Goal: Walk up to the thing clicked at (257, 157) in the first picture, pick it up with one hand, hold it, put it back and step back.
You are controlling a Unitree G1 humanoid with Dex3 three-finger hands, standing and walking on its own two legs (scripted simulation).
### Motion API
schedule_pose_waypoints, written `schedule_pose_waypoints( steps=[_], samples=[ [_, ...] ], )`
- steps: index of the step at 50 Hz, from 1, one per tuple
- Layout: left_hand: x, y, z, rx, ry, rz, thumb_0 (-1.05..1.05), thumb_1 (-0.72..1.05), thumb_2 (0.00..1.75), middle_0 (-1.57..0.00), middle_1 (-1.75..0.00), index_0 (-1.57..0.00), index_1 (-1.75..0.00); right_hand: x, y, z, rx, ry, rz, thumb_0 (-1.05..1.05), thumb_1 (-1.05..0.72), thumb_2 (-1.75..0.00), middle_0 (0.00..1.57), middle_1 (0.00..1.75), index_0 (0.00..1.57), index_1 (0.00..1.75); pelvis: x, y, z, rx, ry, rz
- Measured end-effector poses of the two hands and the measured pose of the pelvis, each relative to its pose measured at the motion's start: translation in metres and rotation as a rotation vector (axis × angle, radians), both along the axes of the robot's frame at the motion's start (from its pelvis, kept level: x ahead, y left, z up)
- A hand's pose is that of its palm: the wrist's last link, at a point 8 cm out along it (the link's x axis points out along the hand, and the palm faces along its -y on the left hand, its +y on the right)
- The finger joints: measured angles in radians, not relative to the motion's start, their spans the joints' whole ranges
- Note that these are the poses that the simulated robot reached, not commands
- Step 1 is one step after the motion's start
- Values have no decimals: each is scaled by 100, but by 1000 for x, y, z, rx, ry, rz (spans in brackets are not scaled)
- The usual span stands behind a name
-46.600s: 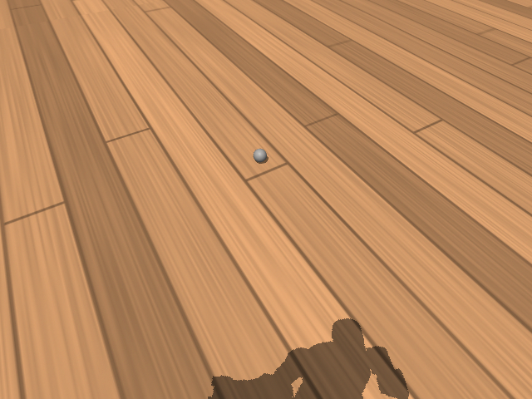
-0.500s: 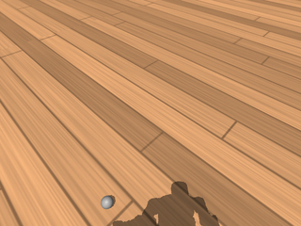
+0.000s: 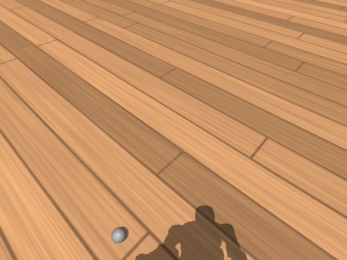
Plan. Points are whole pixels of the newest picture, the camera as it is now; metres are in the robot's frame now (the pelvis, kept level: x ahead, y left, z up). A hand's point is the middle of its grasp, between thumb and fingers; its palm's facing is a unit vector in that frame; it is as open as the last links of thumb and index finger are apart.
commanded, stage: stand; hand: left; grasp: from above
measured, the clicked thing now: (118, 235) +0.42 +0.29 -0.74
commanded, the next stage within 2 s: step back in 1.10 s
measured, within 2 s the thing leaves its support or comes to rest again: neither
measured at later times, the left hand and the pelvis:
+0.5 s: hand out of the picture +0.01 +0.18 -0.18, palm faces +0.01 -0.98 -0.21, open 7.4 cm; pelvis +0.01 +0.00 +0.00, yaw -1 degrees
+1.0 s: hand out of the picture +0.02 +0.19 -0.18, palm faces +0.01 -0.98 -0.21, open 7.4 cm; pelvis +0.01 +0.01 +0.00, yaw -1 degrees
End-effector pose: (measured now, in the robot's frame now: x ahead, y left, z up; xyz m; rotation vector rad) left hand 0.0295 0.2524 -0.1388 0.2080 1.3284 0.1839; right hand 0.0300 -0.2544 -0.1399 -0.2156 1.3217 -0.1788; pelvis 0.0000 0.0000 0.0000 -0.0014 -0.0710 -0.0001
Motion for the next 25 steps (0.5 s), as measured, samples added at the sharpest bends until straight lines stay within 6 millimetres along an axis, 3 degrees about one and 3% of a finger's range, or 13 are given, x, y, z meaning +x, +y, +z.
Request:
schedule_pose_waypoints(
  steps=[11, 25],
  samples=[
    [-7, -20, -7, -46, 42, 6, 0, 90, 90, -21, -30, -20, -30, -14, 21, -7, 43, 44, -28, 0, -90, -89, 20, 30, 20, 30, 5, 1, 0, 1, 11, -8],
    [-24, -21, -10, -51, 91, 22, 0, 90, 90, -20, -30, -20, -30, -30, 28, -9, 47, 84, -55, 0, -90, -89, 20, 30, 20, 30, 6, 3, -2, 0, 21, -10]
  ],
)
